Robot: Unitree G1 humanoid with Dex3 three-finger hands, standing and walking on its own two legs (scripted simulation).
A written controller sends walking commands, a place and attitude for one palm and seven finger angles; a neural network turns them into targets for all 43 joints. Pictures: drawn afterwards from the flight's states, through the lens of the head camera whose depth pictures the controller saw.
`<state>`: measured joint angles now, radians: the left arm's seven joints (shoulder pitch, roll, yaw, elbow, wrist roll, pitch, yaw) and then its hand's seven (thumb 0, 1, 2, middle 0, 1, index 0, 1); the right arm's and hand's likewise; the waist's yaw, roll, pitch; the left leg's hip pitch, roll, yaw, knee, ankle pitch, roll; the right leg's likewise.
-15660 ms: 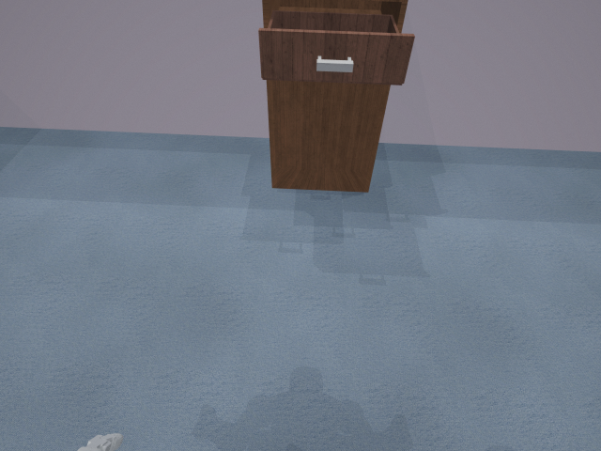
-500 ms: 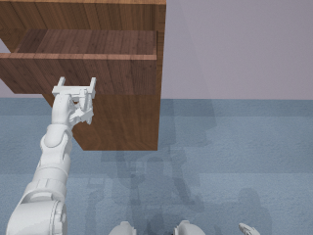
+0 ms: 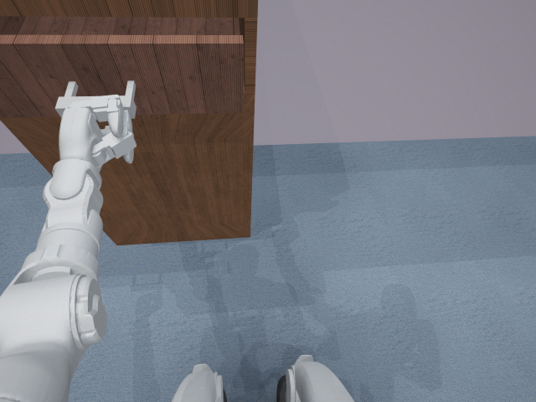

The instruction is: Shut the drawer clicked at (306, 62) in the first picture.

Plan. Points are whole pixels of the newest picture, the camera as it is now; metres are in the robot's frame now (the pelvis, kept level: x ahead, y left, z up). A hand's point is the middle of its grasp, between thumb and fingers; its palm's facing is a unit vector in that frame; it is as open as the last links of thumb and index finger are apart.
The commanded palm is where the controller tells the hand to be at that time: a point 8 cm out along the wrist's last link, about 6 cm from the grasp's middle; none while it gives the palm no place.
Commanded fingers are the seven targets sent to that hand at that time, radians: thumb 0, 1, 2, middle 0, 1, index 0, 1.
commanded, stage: push the drawer shut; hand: left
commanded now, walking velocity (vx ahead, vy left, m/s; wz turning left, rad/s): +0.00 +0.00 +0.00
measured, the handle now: (99, 97) +0.57 +0.23 +0.08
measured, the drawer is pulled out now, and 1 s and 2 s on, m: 0.06 0.00 0.00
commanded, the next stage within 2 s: pull the fist back off the drawer in 0.76 s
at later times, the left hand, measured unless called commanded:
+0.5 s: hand (133, 106) +0.54 +0.17 +0.08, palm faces +0.03 -1.00 -0.04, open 3.1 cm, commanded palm +0.54 +0.22 +0.08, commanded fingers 0.00 0.90 0.90 -1.40 -1.60 -1.40 -1.60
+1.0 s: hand (125, 104) +0.55 +0.19 +0.08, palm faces +0.02 -1.00 -0.06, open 3.0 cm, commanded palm +0.57 +0.21 +0.08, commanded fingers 0.00 0.90 0.90 -1.40 -1.60 -1.40 -1.60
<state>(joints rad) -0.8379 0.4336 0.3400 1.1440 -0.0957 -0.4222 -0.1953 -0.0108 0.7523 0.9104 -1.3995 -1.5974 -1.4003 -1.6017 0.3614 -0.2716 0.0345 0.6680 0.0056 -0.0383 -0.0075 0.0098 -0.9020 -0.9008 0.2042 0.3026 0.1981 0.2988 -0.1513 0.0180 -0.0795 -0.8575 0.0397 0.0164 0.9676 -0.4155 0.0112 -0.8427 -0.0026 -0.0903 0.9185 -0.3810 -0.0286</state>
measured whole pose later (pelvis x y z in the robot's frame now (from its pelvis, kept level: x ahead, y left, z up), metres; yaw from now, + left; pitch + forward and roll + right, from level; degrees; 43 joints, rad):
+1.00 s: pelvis -0.01 +0.01 -0.02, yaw +0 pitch +24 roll -4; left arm -1.16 0.61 0.33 1.36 -0.01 -0.35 -0.16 -0.04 0.58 0.93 -1.40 -1.60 -1.40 -1.60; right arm 0.42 -0.28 0.07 0.67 -0.04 -0.03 0.00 0.01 -0.90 -0.90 0.20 0.30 0.20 0.30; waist -0.25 0.03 -0.08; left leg -1.05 0.04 -0.03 1.05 -0.42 0.02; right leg -1.00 0.00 -0.13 0.95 -0.37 -0.02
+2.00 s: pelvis +0.06 +0.01 +0.03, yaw -1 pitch +13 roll -2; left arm -0.30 0.31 0.29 0.50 -0.21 -0.25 -0.18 0.01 0.90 0.90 -1.40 -1.60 -1.40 -1.60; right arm 0.34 -0.25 0.01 0.56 0.05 0.04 0.01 0.01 -0.90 -0.90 0.20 0.30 0.20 0.30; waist -0.06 0.04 -0.13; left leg -0.55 0.04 0.03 0.77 -0.44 0.02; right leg -0.54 0.02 -0.06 0.71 -0.39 -0.01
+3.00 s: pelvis +0.04 +0.00 +0.06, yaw +0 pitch -5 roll -1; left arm 0.55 0.32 0.29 -0.45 -0.06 -0.12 0.11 0.01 0.89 0.89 -1.41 -1.60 -1.41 -1.60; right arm 0.20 -0.23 0.02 0.63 0.01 -0.11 -0.06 0.02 -0.90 -0.90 0.20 0.30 0.20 0.30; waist 0.07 0.08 0.02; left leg -0.08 0.01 0.02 0.44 -0.27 0.01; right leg -0.07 0.00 -0.07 0.39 -0.23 -0.01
